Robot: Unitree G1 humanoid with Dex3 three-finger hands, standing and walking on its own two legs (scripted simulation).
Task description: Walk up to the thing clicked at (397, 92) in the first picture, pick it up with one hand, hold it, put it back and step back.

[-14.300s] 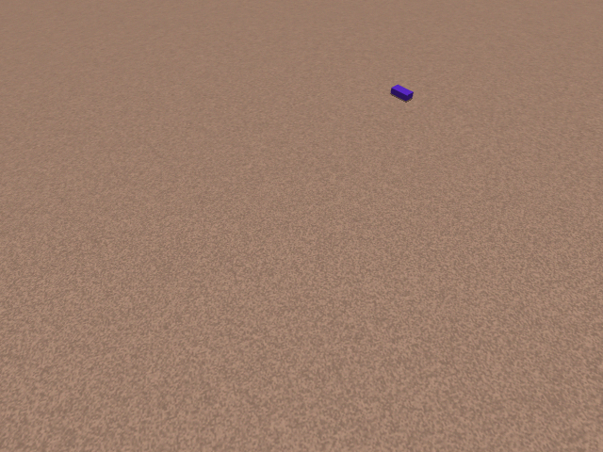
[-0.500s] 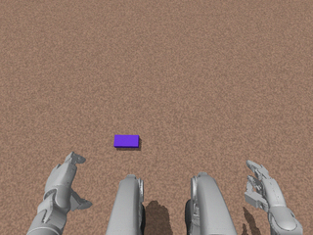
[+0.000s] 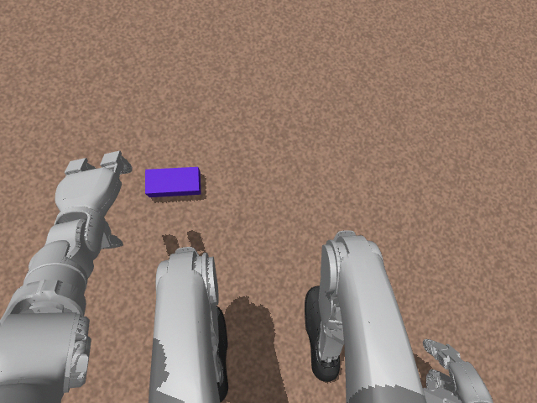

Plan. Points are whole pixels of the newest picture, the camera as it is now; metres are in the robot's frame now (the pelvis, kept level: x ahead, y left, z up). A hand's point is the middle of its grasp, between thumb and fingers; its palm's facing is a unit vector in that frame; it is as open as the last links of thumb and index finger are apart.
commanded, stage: rise first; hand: left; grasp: from above
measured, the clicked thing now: (173, 182) +0.52 +0.21 -0.40
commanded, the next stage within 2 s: none
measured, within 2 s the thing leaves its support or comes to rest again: neither
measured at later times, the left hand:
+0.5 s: hand (125, 192) +0.45 +0.26 -0.22, palm faces -0.46 -0.01 -0.89, open 13.9 cm
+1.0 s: hand (136, 187) +0.47 +0.25 -0.26, palm faces -0.47 -0.02 -0.88, open 13.9 cm
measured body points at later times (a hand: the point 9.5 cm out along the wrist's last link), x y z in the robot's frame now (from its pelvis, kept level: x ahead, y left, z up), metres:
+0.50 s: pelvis +0.00 +0.00 -0.05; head +0.24 +0.05 +0.33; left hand +0.47 +0.26 -0.17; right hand +0.06 -0.28 -0.17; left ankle +0.08 +0.12 -0.38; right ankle +0.11 -0.13 -0.38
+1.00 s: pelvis +0.01 +0.00 -0.07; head +0.26 +0.05 +0.30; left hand +0.49 +0.25 -0.21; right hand +0.05 -0.28 -0.18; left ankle +0.08 +0.12 -0.38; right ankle +0.11 -0.13 -0.38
